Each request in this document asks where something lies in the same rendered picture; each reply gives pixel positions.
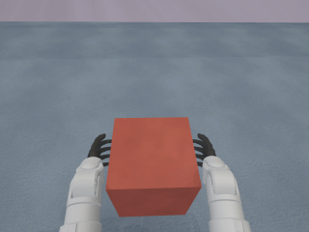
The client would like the robot right hand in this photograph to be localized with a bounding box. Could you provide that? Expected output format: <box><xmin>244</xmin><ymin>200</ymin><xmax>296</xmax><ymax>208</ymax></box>
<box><xmin>192</xmin><ymin>133</ymin><xmax>216</xmax><ymax>167</ymax></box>

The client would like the carton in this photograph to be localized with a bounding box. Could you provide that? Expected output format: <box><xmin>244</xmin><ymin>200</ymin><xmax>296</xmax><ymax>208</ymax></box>
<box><xmin>105</xmin><ymin>117</ymin><xmax>202</xmax><ymax>218</ymax></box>

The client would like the robot left hand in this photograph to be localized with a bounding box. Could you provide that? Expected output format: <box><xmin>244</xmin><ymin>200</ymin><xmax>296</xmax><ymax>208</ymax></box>
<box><xmin>87</xmin><ymin>133</ymin><xmax>112</xmax><ymax>167</ymax></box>

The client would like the robot left forearm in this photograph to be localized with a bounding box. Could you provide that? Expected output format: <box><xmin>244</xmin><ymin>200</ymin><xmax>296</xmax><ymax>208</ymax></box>
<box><xmin>59</xmin><ymin>157</ymin><xmax>104</xmax><ymax>232</ymax></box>

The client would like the robot right forearm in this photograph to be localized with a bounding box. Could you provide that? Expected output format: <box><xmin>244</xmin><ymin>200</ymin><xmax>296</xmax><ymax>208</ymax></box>
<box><xmin>202</xmin><ymin>156</ymin><xmax>251</xmax><ymax>232</ymax></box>

